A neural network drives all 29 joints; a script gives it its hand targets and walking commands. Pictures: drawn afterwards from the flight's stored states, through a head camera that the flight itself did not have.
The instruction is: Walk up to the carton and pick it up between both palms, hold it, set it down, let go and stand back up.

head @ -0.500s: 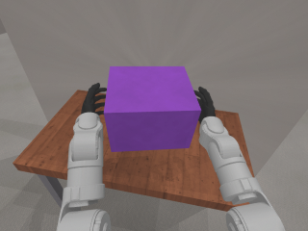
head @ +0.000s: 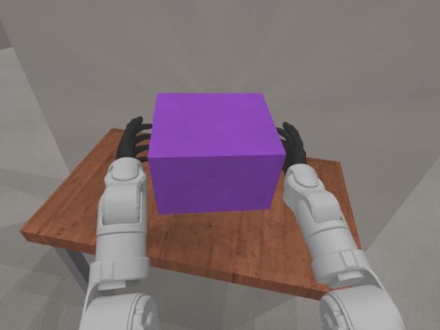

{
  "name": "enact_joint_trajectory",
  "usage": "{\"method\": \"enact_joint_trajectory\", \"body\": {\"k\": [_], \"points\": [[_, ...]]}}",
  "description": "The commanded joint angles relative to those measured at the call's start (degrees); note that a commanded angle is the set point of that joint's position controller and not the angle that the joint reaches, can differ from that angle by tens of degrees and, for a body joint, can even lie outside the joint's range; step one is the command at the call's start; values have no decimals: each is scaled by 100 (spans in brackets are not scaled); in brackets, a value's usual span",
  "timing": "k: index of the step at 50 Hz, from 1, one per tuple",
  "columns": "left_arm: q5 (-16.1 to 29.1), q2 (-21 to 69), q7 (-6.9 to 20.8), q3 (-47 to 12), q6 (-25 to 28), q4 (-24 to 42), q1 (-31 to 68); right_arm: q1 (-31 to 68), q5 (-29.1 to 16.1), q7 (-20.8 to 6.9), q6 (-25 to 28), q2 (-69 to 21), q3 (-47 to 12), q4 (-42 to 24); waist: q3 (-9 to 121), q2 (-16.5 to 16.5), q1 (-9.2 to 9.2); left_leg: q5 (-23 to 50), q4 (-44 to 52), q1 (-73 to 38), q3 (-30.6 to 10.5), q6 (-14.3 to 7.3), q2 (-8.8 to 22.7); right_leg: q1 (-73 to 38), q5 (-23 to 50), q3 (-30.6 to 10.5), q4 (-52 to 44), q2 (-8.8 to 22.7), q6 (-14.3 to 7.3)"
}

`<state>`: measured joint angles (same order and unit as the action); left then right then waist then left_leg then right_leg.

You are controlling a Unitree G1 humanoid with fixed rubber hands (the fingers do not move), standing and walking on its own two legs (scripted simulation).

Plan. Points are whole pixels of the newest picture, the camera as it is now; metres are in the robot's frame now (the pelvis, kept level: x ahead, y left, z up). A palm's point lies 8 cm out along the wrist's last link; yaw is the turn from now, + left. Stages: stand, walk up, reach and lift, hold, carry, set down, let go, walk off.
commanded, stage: hold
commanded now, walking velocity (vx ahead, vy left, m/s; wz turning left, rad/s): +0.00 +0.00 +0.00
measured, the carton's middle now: (212, 151) +0.39 +0.01 +0.16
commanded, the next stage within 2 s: none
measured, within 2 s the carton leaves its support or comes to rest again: neither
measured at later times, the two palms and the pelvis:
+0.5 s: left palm (126, 158) +0.35 +0.16 +0.18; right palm (293, 163) +0.35 -0.13 +0.17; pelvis +0.00 +0.01 +0.00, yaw +0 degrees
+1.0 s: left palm (129, 158) +0.36 +0.16 +0.18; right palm (295, 161) +0.35 -0.13 +0.17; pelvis +0.00 +0.00 +0.00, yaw +0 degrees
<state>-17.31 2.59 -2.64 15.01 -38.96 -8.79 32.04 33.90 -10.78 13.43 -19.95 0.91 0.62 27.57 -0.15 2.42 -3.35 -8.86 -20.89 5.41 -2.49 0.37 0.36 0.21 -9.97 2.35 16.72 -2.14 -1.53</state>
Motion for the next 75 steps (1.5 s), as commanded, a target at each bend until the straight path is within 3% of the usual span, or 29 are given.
{"method": "enact_joint_trajectory", "body": {"k": [1,2,4,13,22,29,41,54,72,73,75], "points": [[1097,3394,997,-3262,450,952,4165,5278,-462,-609,543,-3421,-2277,-2160,2549,-491,-79,1515,3,-1344,205,133,-197,-11,1207,80,-254,-44,417],[1169,3348,1032,-3187,479,972,4496,5723,-432,-633,597,-3511,-2354,-2458,2951,-373,-132,1553,-54,-1411,129,17,-250,-289,1601,61,-184,26,499],[1155,3333,1029,-3191,513,954,4351,5579,-462,-617,590,-3462,-2387,-2385,2892,-384,-151,1587,-38,-1389,89,31,-247,-373,1908,55,-109,25,529],[777,3213,1118,-2724,368,489,4214,5263,-331,-694,491,-3249,-1961,-1615,1969,-422,-133,1091,239,-1253,162,28,-183,-82,1056,113,-288,6,436],[909,3376,1050,-2923,447,690,4519,5610,-378,-766,682,-3280,-1954,-1824,2454,-561,-174,1598,33,-1623,168,135,-149,41,1147,209,-274,-71,372],[863,3351,981,-2835,446,428,4506,5609,-176,-852,723,-3225,-1750,-1552,2264,-478,-146,1031,208,-1433,202,41,-98,227,577,206,-338,-42,325],[854,3309,970,-2773,502,424,4552,5678,-218,-831,794,-3299,-1845,-1498,2516,-456,-101,1317,106,-1459,204,13,-165,-43,1035,162,-259,-17,402],[851,3323,1052,-2802,511,498,4532,5617,-280,-762,773,-3355,-1906,-1594,2425,-462,-172,1447,78,-1419,192,46,-205,-185,1335,158,-227,-4,445],[835,3329,1016,-2774,486,451,4528,5650,-216,-816,799,-3278,-1828,-1552,2405,-471,-124,1304,124,-1465,206,32,-150,-4,946,194,-278,-29,378],[680,3273,1011,-2701,416,239,4226,5309,-131,-798,732,-3111,-1674,-1181,1887,-572,-100,1157,216,-1418,246,121,-123,238,579,175,-385,-40,299],[733,3322,1030,-2757,393,417,4324,5356,-138,-809,772,-3159,-1664,-1305,1999,-560,-95,1105,224,-1420,285,137,-106,247,423,207,-405,-49,286]]}}
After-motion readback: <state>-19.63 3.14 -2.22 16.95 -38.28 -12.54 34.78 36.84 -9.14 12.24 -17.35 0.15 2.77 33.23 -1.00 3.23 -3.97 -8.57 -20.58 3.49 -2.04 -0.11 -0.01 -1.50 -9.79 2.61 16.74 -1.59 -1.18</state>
